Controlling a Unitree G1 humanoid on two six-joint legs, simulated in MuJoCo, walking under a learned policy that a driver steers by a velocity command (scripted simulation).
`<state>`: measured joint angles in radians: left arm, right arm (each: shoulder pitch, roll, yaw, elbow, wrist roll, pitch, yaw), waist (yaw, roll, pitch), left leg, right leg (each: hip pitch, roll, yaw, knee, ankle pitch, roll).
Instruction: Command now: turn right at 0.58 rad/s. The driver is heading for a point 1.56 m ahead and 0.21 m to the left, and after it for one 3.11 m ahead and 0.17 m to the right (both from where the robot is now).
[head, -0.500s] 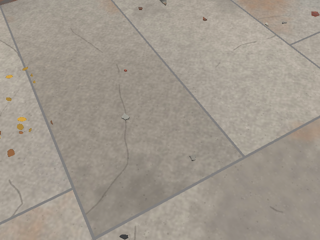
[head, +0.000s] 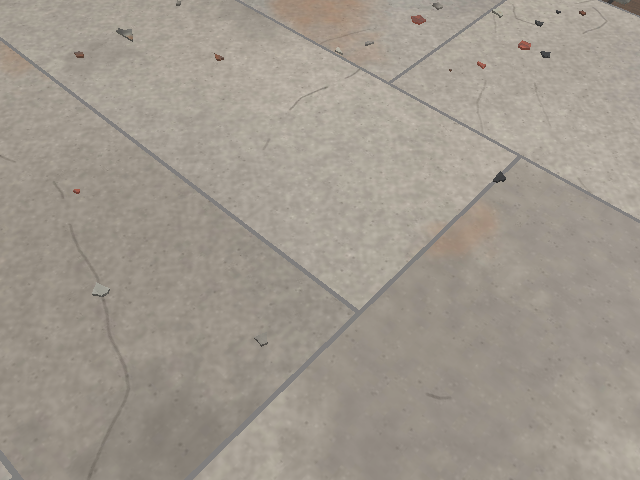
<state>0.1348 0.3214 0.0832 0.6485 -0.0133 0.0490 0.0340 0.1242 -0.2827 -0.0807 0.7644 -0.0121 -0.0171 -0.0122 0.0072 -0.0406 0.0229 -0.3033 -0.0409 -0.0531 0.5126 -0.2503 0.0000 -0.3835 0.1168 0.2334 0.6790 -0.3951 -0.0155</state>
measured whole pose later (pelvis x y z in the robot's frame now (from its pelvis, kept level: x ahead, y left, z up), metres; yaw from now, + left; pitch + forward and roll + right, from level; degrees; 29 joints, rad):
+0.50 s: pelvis -0.01 -0.03 +0.00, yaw -7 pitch +0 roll +0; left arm 0.17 0.22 0.03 0.69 0.02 0.02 0.00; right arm 0.19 -0.28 -0.04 0.80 -0.02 0.00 -0.02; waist -0.04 0.03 0.02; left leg -0.23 0.06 0.00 0.50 -0.25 -0.06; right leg -0.21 0.03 0.03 0.50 -0.29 -0.02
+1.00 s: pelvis +0.00 -0.04 +0.01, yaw -7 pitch -2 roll +0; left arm 0.20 0.24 0.04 0.86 0.01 0.01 0.01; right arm 0.21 -0.26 -0.04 0.97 0.00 0.00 -0.04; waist -0.02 0.00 0.03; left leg -0.18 0.07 0.00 0.47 -0.26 -0.06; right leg -0.17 0.03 0.03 0.49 -0.29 -0.02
